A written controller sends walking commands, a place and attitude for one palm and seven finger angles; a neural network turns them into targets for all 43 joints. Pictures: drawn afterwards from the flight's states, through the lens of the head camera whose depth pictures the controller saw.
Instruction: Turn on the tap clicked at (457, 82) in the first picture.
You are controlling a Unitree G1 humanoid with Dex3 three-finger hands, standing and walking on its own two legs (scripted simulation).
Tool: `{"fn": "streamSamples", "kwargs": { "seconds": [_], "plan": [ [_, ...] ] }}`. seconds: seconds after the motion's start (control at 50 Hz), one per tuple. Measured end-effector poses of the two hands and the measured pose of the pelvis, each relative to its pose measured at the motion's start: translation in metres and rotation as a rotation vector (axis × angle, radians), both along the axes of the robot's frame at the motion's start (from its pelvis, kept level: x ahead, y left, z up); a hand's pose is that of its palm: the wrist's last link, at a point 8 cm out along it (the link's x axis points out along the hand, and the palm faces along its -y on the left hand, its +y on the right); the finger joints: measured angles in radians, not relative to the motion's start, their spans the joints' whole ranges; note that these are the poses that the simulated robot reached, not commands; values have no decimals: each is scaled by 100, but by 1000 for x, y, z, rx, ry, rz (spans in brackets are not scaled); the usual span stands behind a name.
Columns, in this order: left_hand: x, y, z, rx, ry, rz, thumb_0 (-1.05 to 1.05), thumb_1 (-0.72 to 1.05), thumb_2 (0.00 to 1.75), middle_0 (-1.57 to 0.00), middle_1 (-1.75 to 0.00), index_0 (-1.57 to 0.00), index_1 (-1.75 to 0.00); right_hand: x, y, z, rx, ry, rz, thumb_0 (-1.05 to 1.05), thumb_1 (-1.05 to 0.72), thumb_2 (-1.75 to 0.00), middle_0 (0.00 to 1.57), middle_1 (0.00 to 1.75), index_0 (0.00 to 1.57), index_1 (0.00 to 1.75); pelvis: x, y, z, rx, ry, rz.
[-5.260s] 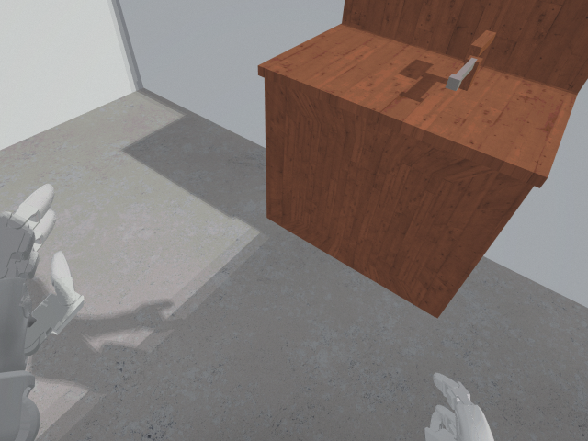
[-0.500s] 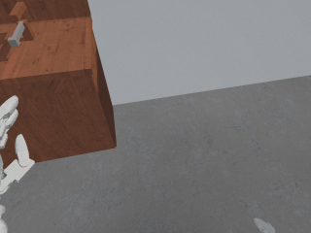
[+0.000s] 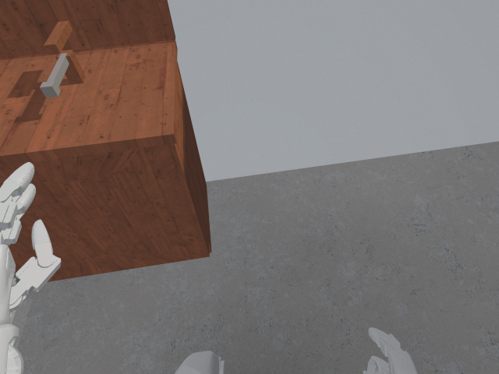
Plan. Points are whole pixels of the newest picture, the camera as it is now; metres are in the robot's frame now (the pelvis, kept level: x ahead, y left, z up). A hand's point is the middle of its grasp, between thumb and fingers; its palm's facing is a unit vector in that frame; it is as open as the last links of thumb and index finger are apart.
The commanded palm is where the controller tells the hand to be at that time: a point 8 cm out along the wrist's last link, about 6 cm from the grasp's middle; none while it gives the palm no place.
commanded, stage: take the last steps up to it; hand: left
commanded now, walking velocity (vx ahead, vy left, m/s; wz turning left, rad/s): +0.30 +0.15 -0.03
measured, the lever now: (50, 89) +0.68 +0.54 +0.08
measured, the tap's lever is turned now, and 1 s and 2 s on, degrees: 0 0 0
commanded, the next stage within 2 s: come to a stop and stand still in 0.78 s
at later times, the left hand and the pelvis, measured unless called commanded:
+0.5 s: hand (60, 164) +0.34 +0.29 +0.18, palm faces +0.32 -0.79 -0.52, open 7.4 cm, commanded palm +0.30 +0.35 +0.18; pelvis +0.12 +0.07 -0.01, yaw -3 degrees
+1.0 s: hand (22, 118) +0.44 +0.40 +0.18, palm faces +0.38 -0.84 -0.39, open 7.4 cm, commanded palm +0.37 +0.43 +0.18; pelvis +0.20 +0.16 -0.01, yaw -3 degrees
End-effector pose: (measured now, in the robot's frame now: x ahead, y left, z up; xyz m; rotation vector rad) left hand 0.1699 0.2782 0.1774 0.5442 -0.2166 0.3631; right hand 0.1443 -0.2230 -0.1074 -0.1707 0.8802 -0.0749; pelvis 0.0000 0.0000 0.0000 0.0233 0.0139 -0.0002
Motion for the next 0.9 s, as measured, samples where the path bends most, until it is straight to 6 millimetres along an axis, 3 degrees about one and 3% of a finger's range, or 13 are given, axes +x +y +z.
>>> {"fn": "streamSamples", "kwargs": {
  "seconds": [0.1, 0.18, 0.32, 0.44, 0.52, 0.58, 0.76, 0.82, 0.9],
  "plan": [
    [30, 16, 2, -9, -19, -31, 1, 89, 89, -21, -30, -21, -30, 20, -6, 13, -105, 14, -7, 2, -91, -90, 21, 30, 20, 30, 24, 21, 2, 10, 4, 1],
    [60, 33, 11, 33, -127, -111, 1, 89, 89, -21, -30, -21, -30, 47, 3, 18, -170, -52, -60, 2, -91, -90, 20, 30, 20, 30, 49, 50, -13, -4, -5, -22],
    [113, 63, 21, 71, -155, -141, 1, 89, 89, -21, -30, -21, -30, 83, 55, 25, -51, -135, -129, 2, -91, -90, 20, 30, 20, 30, 79, 69, -8, -17, 0, -54],
    [129, 56, 24, 64, -91, -148, 1, 89, 89, -21, -30, -21, -30, 100, 86, 11, 42, -119, -102, 1, -91, -90, 21, 30, 20, 30, 108, 76, -5, -15, 10, -62],
    [139, 54, 17, 106, -59, -116, 1, 89, 89, -21, -30, -21, -30, 113, 88, -13, 58, -70, -75, 1, -91, -90, 21, 30, 20, 30, 127, 74, -16, -16, -7, -42],
    [149, 64, 10, 65, -47, -69, 1, 89, 89, -21, -30, -21, -30, 122, 82, -19, 38, -14, -54, 1, -91, -90, 21, 30, 20, 30, 137, 76, -14, -9, -18, -36],
    [181, 84, 4, -5, -25, -91, 1, 89, 89, -21, -30, -21, -30, 156, 66, 17, -96, -30, -66, 2, -91, -90, 21, 30, 20, 30, 163, 101, 2, 10, -10, -28],
    [190, 96, 10, 9, -67, -136, 1, 89, 89, -21, -30, -21, -30, 170, 72, 28, -147, -56, -77, 2, -91, -90, 20, 30, 20, 30, 174, 118, -1, 2, -12, -37],
    [207, 129, 14, 39, -162, -164, 1, 89, 89, -21, -30, -22, -30, 188, 94, 33, -189, -108, -118, 2, -91, -90, 20, 30, 20, 30, 191, 146, -13, -18, -20, -50]
  ]
}}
